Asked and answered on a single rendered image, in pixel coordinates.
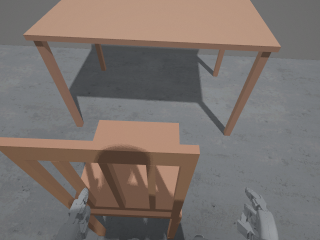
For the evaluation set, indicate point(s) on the table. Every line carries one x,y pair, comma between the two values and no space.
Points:
197,24

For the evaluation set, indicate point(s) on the right robot shin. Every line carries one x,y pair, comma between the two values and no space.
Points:
201,236

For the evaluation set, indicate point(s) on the robot right hand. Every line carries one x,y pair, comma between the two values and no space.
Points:
262,226

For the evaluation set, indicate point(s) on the robot left hand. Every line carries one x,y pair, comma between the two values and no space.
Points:
76,227

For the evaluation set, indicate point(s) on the chair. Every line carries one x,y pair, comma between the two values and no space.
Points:
132,169

